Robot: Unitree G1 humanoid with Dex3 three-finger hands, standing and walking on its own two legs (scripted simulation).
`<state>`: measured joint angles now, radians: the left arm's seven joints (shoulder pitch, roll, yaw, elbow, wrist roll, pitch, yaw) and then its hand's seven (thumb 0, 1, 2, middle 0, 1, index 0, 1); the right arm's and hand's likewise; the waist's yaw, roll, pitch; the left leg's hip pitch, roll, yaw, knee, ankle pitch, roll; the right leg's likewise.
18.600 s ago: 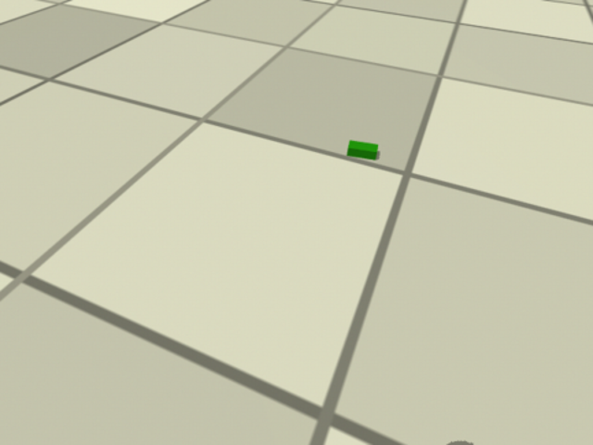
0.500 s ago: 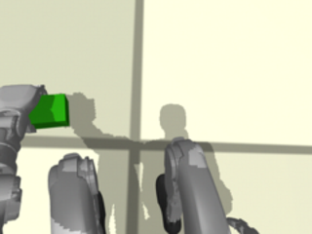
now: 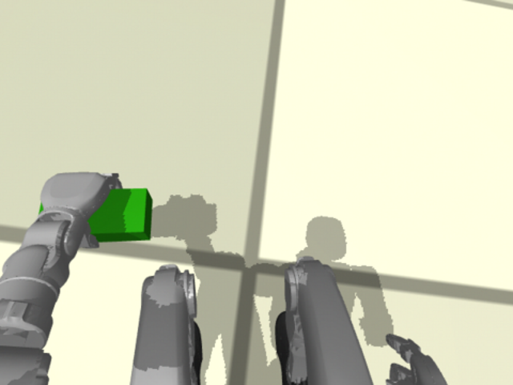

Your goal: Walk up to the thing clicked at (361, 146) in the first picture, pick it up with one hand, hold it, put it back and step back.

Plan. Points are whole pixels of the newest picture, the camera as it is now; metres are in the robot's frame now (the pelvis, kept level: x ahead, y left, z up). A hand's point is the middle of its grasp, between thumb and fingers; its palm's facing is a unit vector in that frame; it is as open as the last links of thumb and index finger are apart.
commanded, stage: lift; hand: left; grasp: from above
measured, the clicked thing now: (99, 216) +0.41 +0.26 -0.13
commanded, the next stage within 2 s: hold in 1.00 s
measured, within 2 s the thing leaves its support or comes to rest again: neither
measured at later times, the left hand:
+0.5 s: hand (9, 200) +0.35 +0.25 +0.10, palm faces -0.47 -0.05 -0.88, open 10.7 cm
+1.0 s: hand out of the picture +0.36 +0.24 +0.19, palm faces -0.47 -0.05 -0.88, open 10.7 cm
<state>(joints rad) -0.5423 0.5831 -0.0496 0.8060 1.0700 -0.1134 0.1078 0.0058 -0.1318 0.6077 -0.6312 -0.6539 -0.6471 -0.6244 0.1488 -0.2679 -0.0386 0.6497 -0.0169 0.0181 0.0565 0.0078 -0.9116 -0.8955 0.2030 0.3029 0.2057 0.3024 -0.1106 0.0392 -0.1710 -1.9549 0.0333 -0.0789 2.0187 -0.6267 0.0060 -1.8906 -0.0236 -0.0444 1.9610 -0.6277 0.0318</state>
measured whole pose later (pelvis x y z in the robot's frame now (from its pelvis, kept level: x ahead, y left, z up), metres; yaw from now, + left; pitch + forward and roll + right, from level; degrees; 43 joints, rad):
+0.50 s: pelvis +0.03 +0.00 +0.19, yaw +2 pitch +19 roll -3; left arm -0.32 0.48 -0.14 0.75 1.03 -0.06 0.08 0.01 -0.13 0.61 -0.63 -0.66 -0.65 -0.63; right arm 0.21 -0.24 -0.02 0.70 0.03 0.00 -0.05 0.01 -0.91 -0.90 0.20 0.30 0.21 0.30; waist -0.08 0.04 -0.16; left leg -1.18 0.05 -0.02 1.37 -0.52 0.00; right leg -1.15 -0.02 -0.02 1.32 -0.50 0.03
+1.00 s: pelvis +0.06 +0.00 +0.28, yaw +2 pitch +10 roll -1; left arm -0.31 0.40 -0.18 0.83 1.04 -0.04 0.13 0.00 -0.13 0.61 -0.63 -0.65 -0.65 -0.62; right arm 0.25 -0.24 -0.04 0.72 0.03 0.02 -0.04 0.01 -0.91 -0.90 0.20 0.30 0.21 0.30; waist -0.06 0.02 -0.08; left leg -0.69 0.04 0.02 0.89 -0.38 0.00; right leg -0.67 -0.02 0.00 0.86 -0.37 0.03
